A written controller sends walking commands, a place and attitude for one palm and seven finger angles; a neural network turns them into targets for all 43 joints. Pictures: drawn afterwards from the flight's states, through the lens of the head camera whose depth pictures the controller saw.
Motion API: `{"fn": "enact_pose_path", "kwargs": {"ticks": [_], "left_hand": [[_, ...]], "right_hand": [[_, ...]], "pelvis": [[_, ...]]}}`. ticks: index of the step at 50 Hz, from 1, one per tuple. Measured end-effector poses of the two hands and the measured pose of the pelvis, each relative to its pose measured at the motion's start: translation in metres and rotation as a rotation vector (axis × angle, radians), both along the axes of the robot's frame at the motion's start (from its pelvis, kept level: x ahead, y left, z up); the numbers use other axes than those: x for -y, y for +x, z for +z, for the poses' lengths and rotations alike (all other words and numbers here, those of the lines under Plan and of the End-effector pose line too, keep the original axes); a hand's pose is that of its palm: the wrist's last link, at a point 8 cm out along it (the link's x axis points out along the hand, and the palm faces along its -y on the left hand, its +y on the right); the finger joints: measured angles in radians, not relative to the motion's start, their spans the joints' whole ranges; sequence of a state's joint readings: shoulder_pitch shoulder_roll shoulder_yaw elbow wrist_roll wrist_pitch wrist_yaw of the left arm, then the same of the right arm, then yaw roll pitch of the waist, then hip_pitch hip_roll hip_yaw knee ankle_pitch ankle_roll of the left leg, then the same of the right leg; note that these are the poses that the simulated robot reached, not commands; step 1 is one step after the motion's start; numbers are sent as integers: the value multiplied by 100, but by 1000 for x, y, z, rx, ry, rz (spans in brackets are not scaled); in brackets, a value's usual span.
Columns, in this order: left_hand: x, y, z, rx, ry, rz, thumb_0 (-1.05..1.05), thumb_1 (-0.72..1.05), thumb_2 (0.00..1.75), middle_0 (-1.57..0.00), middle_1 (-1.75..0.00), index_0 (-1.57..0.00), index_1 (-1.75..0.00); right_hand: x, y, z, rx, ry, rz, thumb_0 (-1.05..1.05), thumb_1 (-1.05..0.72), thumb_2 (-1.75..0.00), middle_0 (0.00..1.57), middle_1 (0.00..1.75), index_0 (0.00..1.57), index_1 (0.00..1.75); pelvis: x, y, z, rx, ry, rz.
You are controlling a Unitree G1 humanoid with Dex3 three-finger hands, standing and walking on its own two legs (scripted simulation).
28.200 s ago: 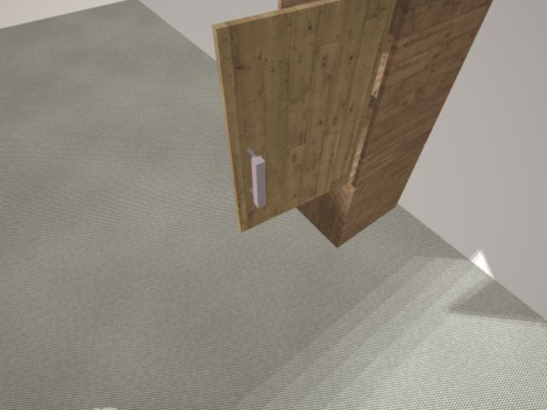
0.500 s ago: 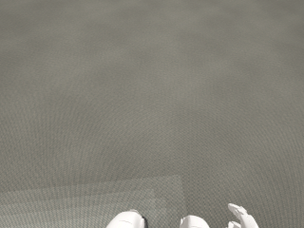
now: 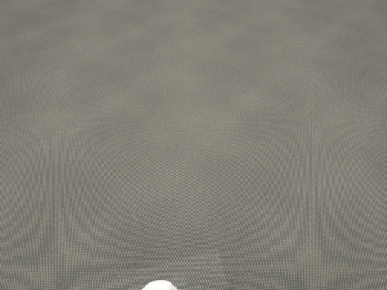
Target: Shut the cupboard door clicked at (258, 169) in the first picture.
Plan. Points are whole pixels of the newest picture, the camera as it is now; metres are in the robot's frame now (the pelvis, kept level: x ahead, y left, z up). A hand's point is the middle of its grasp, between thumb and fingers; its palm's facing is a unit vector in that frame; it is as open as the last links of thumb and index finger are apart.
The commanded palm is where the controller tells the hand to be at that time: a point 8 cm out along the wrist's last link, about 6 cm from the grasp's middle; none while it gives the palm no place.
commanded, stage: turn to face it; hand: left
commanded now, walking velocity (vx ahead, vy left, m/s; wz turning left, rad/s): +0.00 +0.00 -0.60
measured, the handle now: out of the picture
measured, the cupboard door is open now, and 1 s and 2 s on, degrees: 56 56 56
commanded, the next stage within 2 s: none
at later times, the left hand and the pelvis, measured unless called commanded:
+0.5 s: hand (100, 281) +0.15 +0.24 -0.16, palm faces -0.22 -0.95 -0.23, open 7.4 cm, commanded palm none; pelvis +0.00 +0.04 +0.01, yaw -17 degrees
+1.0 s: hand (140, 280) +0.16 +0.14 -0.16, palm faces -0.50 -0.84 -0.21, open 7.4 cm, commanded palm none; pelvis -0.01 +0.02 +0.00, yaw -32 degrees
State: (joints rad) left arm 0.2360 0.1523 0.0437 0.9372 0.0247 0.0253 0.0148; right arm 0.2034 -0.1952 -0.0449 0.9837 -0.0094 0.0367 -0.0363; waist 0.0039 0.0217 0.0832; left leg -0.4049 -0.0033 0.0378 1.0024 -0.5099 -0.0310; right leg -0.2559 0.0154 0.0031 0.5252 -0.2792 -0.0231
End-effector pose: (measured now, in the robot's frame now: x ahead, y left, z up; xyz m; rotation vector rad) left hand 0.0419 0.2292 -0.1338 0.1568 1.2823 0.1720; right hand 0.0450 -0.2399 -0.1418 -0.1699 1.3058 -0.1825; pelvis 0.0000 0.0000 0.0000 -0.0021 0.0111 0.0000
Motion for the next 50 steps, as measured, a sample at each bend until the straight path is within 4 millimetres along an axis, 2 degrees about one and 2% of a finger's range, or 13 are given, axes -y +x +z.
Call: {"fn": "enact_pose_path", "kwargs": {"ticks": [6,10,14,20,25,30,33,36,39,44,50], "left_hand": [[-18,-8,0,-57,11,-10,0,91,89,-20,-30,-20,-30],[-39,-2,-9,-75,7,-38,0,91,90,-20,-30,-20,-30],[-60,20,-21,-67,0,-81,0,91,90,-20,-30,-20,-30],[-69,73,-5,17,4,-189,0,91,90,-20,-30,-20,-30],[-55,113,8,79,15,-289,0,91,90,-20,-30,-20,-30],[-18,144,17,129,31,-408,0,91,90,-20,-30,-20,-30],[7,156,17,178,47,-476,0,91,90,-20,-30,-20,-30],[26,153,21,180,49,-515,0,91,90,-20,-30,-20,-30],[37,145,24,152,43,-534,0,91,90,-20,-30,-20,-30],[47,136,17,105,12,-567,0,90,90,-20,-30,-20,-30],[41,137,2,56,-20,-592,0,90,89,-20,-30,-20,-30]], "right_hand": [[3,15,13,33,-30,-20,1,-91,-90,20,30,20,30],[-6,29,20,107,-63,-41,1,-91,-90,20,30,20,30],[-18,31,25,172,-98,-58,1,-91,-90,20,30,20,30],[-30,3,37,162,-99,-115,1,-91,-90,21,30,21,30],[-27,-31,31,133,-82,-207,1,-90,-90,21,30,21,30],[-14,-77,13,89,-52,-319,1,-90,-90,21,30,21,30],[-1,-106,-6,60,-34,-385,1,-90,-90,21,30,21,30],[7,-125,-9,17,-34,-434,1,-91,-90,21,30,20,30],[12,-134,-1,14,-39,-465,1,-91,-90,20,30,20,30],[14,-135,13,42,-57,-497,1,-91,-90,20,30,20,30],[7,-121,22,83,-94,-525,1,-91,-90,20,30,20,30]], "pelvis": [[-8,3,4,-6,5,-47],[-23,6,0,-7,2,-93],[-39,7,-8,1,-8,-147],[-45,5,4,11,-34,-227],[-43,1,6,7,-32,-296],[-30,-4,0,7,-17,-366],[-18,-8,-12,8,2,-407],[-14,-12,-9,11,-1,-432],[-11,-13,-2,11,11,-463],[-9,-13,4,5,16,-507],[-19,-5,1,-6,8,-566]]}}
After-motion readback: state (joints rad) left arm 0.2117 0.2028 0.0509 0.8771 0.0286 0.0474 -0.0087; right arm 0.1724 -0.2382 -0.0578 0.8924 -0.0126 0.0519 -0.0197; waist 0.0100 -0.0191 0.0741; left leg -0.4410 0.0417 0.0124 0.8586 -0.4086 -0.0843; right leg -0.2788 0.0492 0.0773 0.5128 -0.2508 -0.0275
